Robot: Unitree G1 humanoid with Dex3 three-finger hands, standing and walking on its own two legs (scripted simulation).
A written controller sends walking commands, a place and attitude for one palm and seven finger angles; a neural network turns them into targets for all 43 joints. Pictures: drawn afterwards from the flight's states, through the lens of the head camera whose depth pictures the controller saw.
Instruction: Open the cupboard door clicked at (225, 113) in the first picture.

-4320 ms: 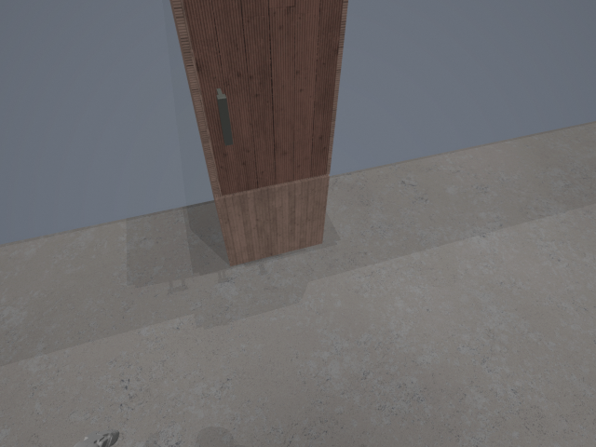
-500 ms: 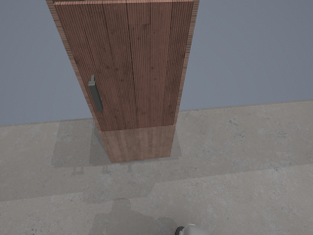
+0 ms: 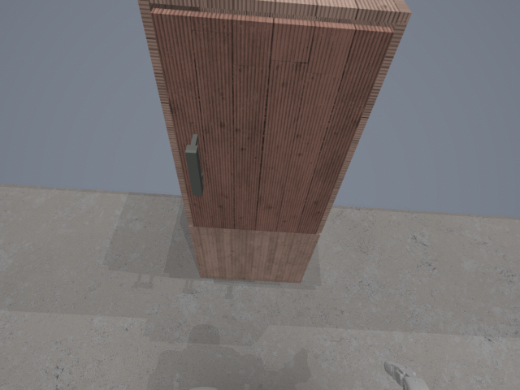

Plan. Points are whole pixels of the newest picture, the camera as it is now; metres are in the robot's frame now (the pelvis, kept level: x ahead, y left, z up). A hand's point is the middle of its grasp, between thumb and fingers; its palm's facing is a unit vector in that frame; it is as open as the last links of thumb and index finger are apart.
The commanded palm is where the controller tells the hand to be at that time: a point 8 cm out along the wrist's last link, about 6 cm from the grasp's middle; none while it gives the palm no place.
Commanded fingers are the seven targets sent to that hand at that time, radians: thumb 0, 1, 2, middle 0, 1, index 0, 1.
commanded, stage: come to a stop and stand still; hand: left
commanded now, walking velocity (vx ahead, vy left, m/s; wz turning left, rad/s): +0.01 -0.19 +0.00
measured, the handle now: (196, 165) +0.54 +0.19 -0.04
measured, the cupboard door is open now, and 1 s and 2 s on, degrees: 0 0 0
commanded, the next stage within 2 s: look again from close up in 1.30 s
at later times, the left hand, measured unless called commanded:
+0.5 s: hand out of the picture +0.00 +0.16 -0.16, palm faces -0.03 -0.98 -0.21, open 7.4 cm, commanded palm none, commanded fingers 0.00 0.90 0.90 -0.20 -0.30 -0.20 -0.30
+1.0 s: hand out of the picture -0.06 +0.08 -0.16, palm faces +0.04 -0.99 -0.11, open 7.4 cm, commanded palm none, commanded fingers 0.00 0.90 0.90 -0.20 -0.30 -0.20 -0.30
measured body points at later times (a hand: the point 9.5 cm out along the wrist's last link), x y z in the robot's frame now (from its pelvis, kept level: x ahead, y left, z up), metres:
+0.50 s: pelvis -0.04 -0.02 +0.01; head -0.03 -0.02 +0.46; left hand +0.01 +0.21 -0.14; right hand -0.06 -0.25 -0.15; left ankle +0.02 +0.10 -0.72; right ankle -0.07 -0.13 -0.73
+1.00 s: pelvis -0.02 -0.05 +0.02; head -0.01 -0.05 +0.47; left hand -0.06 +0.14 -0.15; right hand -0.07 -0.25 -0.15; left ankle +0.02 +0.10 -0.72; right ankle -0.08 -0.13 -0.72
